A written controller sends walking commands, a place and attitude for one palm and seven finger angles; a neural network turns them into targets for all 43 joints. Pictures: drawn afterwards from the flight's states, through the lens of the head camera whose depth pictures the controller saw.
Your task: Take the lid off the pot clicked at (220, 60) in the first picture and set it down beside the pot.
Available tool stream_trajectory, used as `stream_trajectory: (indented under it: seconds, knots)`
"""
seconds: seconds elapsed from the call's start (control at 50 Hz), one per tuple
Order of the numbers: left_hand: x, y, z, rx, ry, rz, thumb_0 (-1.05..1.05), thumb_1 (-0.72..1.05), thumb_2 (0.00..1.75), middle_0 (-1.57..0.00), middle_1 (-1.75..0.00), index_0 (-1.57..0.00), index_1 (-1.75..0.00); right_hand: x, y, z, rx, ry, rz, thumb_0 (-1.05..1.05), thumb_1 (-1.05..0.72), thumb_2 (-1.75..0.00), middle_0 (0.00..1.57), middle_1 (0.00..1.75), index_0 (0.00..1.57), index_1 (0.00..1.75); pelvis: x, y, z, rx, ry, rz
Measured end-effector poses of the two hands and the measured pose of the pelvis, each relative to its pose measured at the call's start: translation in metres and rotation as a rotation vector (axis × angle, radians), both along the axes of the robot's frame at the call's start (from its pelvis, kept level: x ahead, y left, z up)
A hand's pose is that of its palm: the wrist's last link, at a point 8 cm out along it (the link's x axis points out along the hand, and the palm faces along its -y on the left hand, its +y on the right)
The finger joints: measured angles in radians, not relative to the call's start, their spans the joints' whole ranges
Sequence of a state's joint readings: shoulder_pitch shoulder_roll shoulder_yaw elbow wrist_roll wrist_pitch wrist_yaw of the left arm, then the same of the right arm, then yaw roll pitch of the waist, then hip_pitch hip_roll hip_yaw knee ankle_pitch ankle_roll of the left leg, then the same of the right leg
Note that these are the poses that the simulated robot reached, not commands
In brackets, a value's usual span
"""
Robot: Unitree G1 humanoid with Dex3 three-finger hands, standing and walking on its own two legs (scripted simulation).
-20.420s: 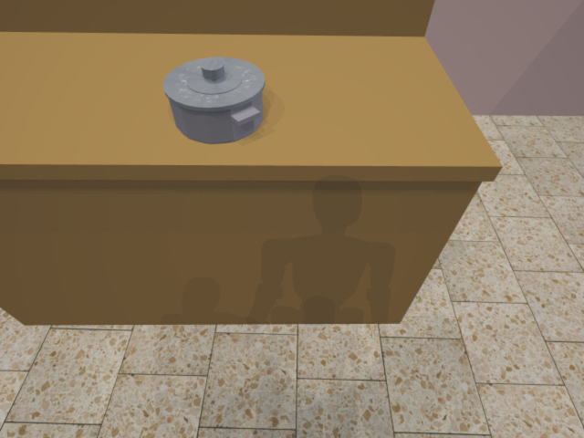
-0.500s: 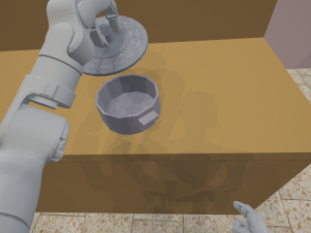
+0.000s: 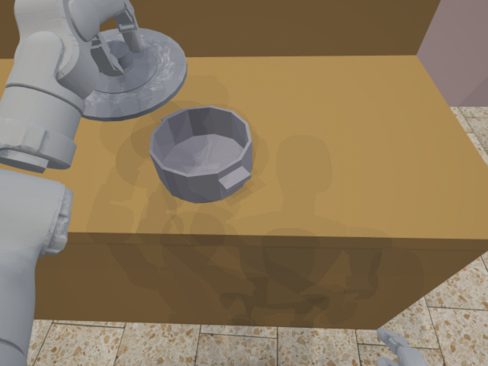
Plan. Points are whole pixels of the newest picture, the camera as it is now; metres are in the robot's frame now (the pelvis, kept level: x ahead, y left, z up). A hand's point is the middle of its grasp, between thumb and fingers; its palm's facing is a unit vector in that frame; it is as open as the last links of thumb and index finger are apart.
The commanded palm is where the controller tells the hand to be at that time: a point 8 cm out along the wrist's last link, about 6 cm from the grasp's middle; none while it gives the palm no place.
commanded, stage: move the lid sideways beside the pot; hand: left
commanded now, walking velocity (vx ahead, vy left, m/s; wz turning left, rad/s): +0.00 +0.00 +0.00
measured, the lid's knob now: (115, 55) +0.50 +0.20 +0.25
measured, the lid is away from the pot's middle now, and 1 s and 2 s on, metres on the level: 0.11 0.21 0.24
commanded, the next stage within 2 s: lower the lid onto the table in 1.30 s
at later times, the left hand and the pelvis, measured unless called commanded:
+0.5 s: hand (73, 44) +0.47 +0.24 +0.28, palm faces -0.14 -0.09 -0.99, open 7.2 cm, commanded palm +0.45 +0.25 +0.36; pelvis +0.01 +0.01 +0.00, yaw +0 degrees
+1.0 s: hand (31, 54) +0.46 +0.30 +0.28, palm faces -0.17 -0.09 -0.98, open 7.2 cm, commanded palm +0.45 +0.30 +0.36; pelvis +0.01 +0.00 +0.00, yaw +0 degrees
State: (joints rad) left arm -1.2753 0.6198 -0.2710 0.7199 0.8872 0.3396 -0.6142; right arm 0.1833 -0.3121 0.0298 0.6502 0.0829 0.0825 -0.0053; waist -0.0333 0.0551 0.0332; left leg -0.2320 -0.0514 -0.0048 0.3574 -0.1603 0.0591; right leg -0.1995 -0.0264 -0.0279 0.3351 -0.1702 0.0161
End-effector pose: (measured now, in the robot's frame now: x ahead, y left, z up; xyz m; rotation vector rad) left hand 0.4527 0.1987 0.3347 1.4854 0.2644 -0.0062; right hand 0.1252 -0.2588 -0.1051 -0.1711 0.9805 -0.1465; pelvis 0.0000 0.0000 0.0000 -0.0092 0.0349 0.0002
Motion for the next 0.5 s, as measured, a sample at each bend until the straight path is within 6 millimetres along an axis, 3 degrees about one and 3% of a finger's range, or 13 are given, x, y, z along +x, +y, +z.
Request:
stream_trajectory:
  seconds: [0.22,0.5]
  knots:
    - [0.008,0.022,0.005,0.007,-0.015,0.023,-0.01,0.3,0.62,-0.73,-0.95,-0.72,-0.93,-0.007,0.005,-0.005,0.013,0.048,-0.022,0.01,-0.91,-0.9,0.2,0.3,0.2,0.3,0.009,0.006,0.0,-0.004,0.017,-0.004]
    - [0.008,0.043,0.005,0.006,-0.018,0.055,-0.01,0.3,0.62,-0.73,-0.95,-0.72,-0.93,0.013,0.013,-0.003,0.027,0.03,0.001,0.01,-0.91,-0.9,0.2,0.3,0.2,0.3,0.012,0.01,0.0,-0.005,0.029,0.001]
